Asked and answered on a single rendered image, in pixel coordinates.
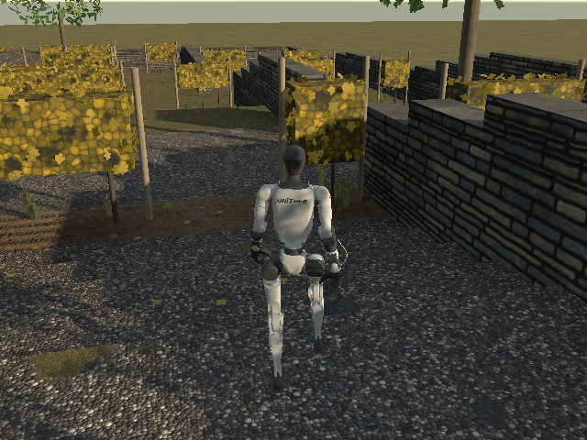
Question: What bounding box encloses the robot left forearm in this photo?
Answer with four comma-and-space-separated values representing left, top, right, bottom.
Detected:
250, 220, 263, 251

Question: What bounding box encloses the right robot hand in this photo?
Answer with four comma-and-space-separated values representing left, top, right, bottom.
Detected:
319, 270, 341, 296

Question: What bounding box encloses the robot right thigh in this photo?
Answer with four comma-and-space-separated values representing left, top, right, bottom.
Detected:
305, 254, 325, 302

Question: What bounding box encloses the robot right foot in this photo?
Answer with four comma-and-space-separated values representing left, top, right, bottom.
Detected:
313, 332, 325, 351

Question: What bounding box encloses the left robot hand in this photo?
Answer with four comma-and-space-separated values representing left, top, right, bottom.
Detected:
250, 247, 273, 264

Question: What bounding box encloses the robot right upper arm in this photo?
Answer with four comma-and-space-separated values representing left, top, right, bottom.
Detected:
313, 185, 332, 238

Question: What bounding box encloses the robot right forearm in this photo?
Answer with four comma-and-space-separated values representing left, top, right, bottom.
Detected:
323, 225, 341, 273

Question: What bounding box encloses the robot left upper arm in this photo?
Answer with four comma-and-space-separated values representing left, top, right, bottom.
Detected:
252, 184, 275, 233

